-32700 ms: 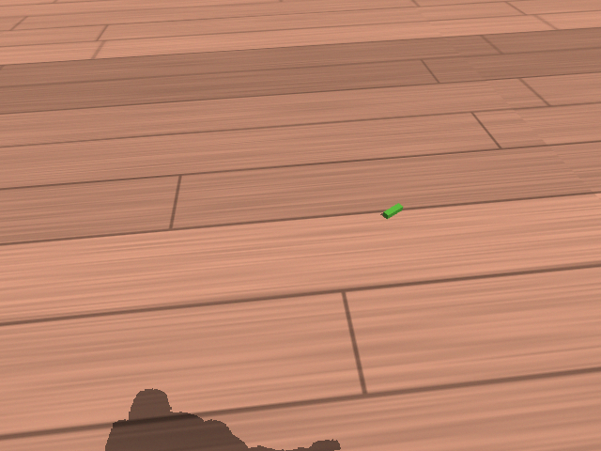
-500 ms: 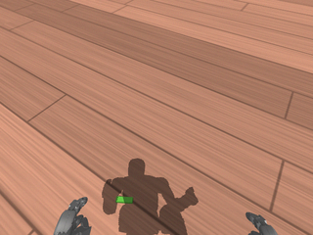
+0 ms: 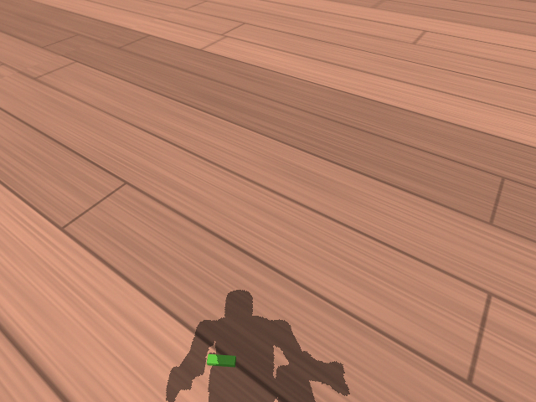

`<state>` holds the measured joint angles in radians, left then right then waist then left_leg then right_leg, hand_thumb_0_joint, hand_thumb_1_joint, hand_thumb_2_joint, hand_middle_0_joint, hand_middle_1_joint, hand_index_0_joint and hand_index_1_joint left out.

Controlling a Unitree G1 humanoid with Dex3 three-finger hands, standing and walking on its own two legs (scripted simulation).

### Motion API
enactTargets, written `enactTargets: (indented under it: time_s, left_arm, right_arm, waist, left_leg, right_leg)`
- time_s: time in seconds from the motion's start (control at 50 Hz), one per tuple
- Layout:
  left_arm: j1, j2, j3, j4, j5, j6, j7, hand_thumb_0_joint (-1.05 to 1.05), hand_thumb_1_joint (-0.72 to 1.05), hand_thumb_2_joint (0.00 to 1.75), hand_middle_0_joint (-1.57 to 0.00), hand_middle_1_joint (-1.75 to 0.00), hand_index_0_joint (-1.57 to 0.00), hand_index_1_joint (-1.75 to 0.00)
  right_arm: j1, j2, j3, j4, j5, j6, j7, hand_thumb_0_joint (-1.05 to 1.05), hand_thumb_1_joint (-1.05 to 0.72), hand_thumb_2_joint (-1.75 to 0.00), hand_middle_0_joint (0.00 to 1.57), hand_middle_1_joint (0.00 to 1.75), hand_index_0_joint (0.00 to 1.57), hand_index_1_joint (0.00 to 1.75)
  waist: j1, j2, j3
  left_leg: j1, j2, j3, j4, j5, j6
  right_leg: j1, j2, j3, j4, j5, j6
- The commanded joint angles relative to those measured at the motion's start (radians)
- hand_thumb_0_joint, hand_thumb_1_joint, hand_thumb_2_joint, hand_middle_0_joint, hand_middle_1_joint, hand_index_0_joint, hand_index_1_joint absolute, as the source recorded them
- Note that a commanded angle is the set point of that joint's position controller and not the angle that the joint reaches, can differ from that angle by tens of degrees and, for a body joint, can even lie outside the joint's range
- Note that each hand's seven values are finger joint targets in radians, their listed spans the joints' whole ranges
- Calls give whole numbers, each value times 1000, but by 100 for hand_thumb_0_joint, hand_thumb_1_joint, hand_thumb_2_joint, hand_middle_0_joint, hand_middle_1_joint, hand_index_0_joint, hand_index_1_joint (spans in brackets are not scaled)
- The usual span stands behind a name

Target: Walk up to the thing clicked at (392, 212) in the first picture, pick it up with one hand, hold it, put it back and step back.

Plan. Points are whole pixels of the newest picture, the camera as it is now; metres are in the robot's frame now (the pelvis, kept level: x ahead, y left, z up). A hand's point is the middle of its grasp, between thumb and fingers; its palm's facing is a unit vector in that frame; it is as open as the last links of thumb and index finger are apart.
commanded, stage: stand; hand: left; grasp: from above
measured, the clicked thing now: (221, 360) +0.42 +0.21 -0.76
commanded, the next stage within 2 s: step back in 1.88 s
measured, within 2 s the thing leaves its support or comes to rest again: neither
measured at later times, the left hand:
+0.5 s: hand out of the picture +0.04 +0.23 -0.16, palm faces +0.02 -0.94 -0.34, open 7.4 cm
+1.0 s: hand out of the picture +0.08 +0.22 -0.15, palm faces +0.01 -0.94 -0.33, open 7.4 cm
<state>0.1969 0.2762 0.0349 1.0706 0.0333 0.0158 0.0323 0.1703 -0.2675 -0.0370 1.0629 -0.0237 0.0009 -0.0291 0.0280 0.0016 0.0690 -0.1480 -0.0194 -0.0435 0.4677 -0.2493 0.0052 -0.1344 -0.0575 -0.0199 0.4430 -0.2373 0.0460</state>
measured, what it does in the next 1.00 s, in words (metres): stands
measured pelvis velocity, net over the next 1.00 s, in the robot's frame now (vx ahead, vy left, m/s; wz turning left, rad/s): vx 0.00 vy -0.03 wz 0.00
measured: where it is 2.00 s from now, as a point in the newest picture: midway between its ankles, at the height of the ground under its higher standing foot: outside the picture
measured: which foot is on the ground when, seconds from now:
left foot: down 0.00-1.00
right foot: down 0.00-1.00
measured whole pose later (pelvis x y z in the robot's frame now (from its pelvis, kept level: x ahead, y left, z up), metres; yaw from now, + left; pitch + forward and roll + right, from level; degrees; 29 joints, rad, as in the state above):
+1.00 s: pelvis +0.00 -0.03 +0.01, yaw +0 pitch -3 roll +0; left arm 0.10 0.31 0.03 1.15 0.02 -0.01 0.01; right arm 0.13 -0.32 -0.01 1.13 -0.01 0.00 -0.01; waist 0.01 0.02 0.06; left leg -0.10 0.02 -0.05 0.34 -0.19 -0.03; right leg -0.10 -0.02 -0.03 0.34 -0.19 0.01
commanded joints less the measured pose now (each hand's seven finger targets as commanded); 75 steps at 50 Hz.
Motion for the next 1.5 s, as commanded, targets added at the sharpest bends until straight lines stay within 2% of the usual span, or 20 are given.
enactTargets:
  time_s: [0.0, 0.02, 0.06, 0.1, 0.18, 0.28, 0.32, 0.36, 0.4, 0.44, 0.6, 0.64, 0.68, 0.8, 0.88, 1.02, 1.12, 1.18, 1.36, 1.48]
  left_arm:
    - [-34, 177, 33, -29, 0, -22, 15, 0, 90, 90, -20, -30, -20, -30]
    - [-46, 182, 35, -27, -1, -24, 13, 0, 90, 90, -20, -30, -20, -30]
    - [-48, 187, 36, -17, -3, -24, 9, 0, 90, 90, -20, -30, -20, -30]
    - [-47, 186, 35, -6, -1, -26, 8, 0, 90, 90, -20, -30, -20, -30]
    - [-52, 192, 33, 6, 1, -30, 6, 0, 90, 90, -20, -30, -20, -30]
    - [-63, 201, 34, 16, -6, -27, 2, 0, 90, 90, -20, -30, -20, -30]
    - [-64, 208, 35, 18, -5, -29, 2, 0, 90, 90, -20, -30, -20, -30]
    - [-66, 210, 33, 20, -2, -29, 1, 0, 90, 90, -20, -30, -20, -30]
    - [-66, 206, 29, 22, -5, -33, 0, 0, 90, 90, -20, -30, -20, -30]
    - [-74, 215, 31, 22, -7, -34, 1, 0, 90, 90, -20, -30, -20, -30]
    - [-84, 227, 33, 23, -14, -40, -1, 0, 90, 90, -20, -30, -20, -30]
    - [-89, 222, 33, 22, -16, -42, -2, 0, 90, 90, -20, -30, -20, -30]
    - [-93, 230, 36, 23, -15, -41, -1, 0, 90, 90, -20, -30, -20, -30]
    - [-104, 228, 35, 25, -17, -37, -6, 0, 90, 90, -20, -30, -20, -30]
    - [-118, 230, 35, 25, -15, -37, -8, 0, 90, 90, -20, -30, -20, -30]
    - [-127, 238, 34, 17, -18, -42, -10, 0, 90, 90, -20, -30, -20, -30]
    - [-125, 242, 31, 22, -18, -40, -12, 0, 90, 90, -20, -30, -20, -30]
    - [-136, 253, 32, 16, -18, -43, -12, 0, 90, 90, -20, -30, -20, -30]
    - [-132, 250, 25, 7, -19, -45, -13, 0, 90, 90, -20, -30, -20, -30]
    - [-127, 254, 24, 11, -21, -44, -13, 0, 90, 90, -20, -30, -20, -30]
  right_arm:
    - [-46, -196, -42, -41, -4, -17, -10, 0, -90, -90, 20, 30, 20, 30]
    - [-32, -199, -42, -37, -4, -17, -9, 0, -90, -90, 20, 30, 20, 30]
    - [-28, -199, -39, -25, -4, -17, -6, 0, -90, -90, 20, 30, 20, 30]
    - [-40, -198, -39, -23, -5, -17, -4, 0, -90, -90, 20, 30, 20, 30]
    - [-51, -203, -38, -18, -1, -22, -1, 0, -90, -90, 20, 30, 20, 30]
    - [-50, -216, -34, -5, -2, -20, 0, 0, -90, -90, 20, 30, 20, 30]
    - [-59, -217, -33, -6, -1, -21, 0, 0, -90, -90, 20, 30, 20, 30]
    - [-62, -222, -32, -6, 0, -18, 2, 0, -90, -90, 20, 30, 20, 30]
    - [-58, -216, -29, -3, 2, -20, 4, 0, -90, -90, 20, 30, 20, 30]
    - [-52, -216, -27, 1, 1, -18, 5, 0, -90, -90, 20, 30, 20, 30]
    - [-47, -221, -17, 8, 3, -20, 4, 0, -90, -90, 20, 30, 20, 30]
    - [-46, -228, -15, 10, 3, -23, 2, 0, -90, -90, 20, 30, 20, 30]
    - [-51, -230, -15, 9, 4, -23, 1, 0, -90, -90, 20, 30, 20, 30]
    - [-55, -240, -11, 17, 5, -22, 0, 0, -90, -90, 20, 30, 20, 30]
    - [-65, -239, -9, 15, 5, -23, 1, 0, -90, -90, 20, 30, 20, 30]
    - [-81, -246, -8, 13, 7, -28, 4, 0, -90, -90, 20, 30, 20, 30]
    - [-82, -249, -9, 15, 7, -24, 5, 0, -90, -90, 20, 30, 20, 30]
    - [-75, -248, -7, 16, 7, -24, 8, 0, -90, -90, 20, 30, 20, 30]
    - [-83, -264, -9, 15, 8, -28, 7, 0, -90, -90, 20, 30, 20, 30]
    - [-87, -260, -6, 16, 10, -27, 8, 0, -90, -90, 20, 30, 20, 30]
  waist:
    - [-8, 14, -8]
    - [-17, 24, -23]
    - [-14, 37, 6]
    - [-12, 27, -3]
    - [-13, 10, -14]
    - [-12, 27, -5]
    - [-10, 14, -20]
    - [-11, 5, -3]
    - [-14, -8, -16]
    - [-18, -8, -12]
    - [-19, -10, -37]
    - [-22, 17, -73]
    - [-22, -6, -76]
    - [-19, 15, -44]
    - [-22, 13, -47]
    - [-19, 5, -84]
    - [-22, -2, -55]
    - [-27, -9, -57]
    - [-24, 20, -102]
    - [-23, 5, -84]
  left_leg:
    - [-26, 97, -97, -153, 84, 18]
    - [-29, 98, -91, -156, 78, 23]
    - [-49, 102, -102, -187, 26, 21]
    - [-52, 100, -101, -187, 27, 19]
    - [-7, 102, -96, -181, 90, 16]
    - [-36, 109, -104, -210, 0, 16]
    - [-19, 111, -99, -204, 31, 17]
    - [-22, 109, -96, -198, 17, 15]
    - [4, 110, -85, -178, 88, 16]
    - [-3, 106, -81, -178, 61, 15]
    - [11, 114, -75, -171, 155, 14]
    - [40, 123, -69, -158, 218, 16]
    - [49, 124, -68, -163, 233, 12]
    - [5, 123, -67, -186, 159, 8]
    - [11, 127, -69, -188, 156, 7]
    - [44, 136, -65, -176, 254, 8]
    - [35, 130, -64, -186, 177, 5]
    - [26, 131, -64, -191, 166, 6]
    - [57, 142, -56, -178, 279, 5]
    - [53, 140, -59, -187, 261, 3]
  right_leg:
    - [13, -45, 45, -110, 34, -47]
    - [32, -52, 50, -112, 53, -50]
    - [30, -49, 49, -113, 40, -49]
    - [34, -50, 48, -123, 23, -48]
    - [20, -57, 54, -141, 40, -49]
    - [23, -50, 56, -139, 21, -50]
    - [29, -56, 59, -138, 34, -52]
    - [8, -51, 57, -150, -8, -50]
    - [11, -63, 70, -161, 22, -54]
    - [7, -58, 71, -170, -8, -52]
    - [42, -63, 75, -167, 89, -55]
    - [63, -71, 78, -153, 185, -55]
    - [65, -70, 73, -149, 197, -57]
    - [62, -60, 70, -164, 118, -53]
    - [54, -62, 71, -162, 105, -56]
    - [74, -68, 69, -151, 211, -57]
    - [43, -63, 69, -171, 127, -56]
    - [49, -65, 75, -173, 121, -59]
    - [78, -70, 70, -145, 240, -64]
    - [64, -67, 66, -150, 222, -62]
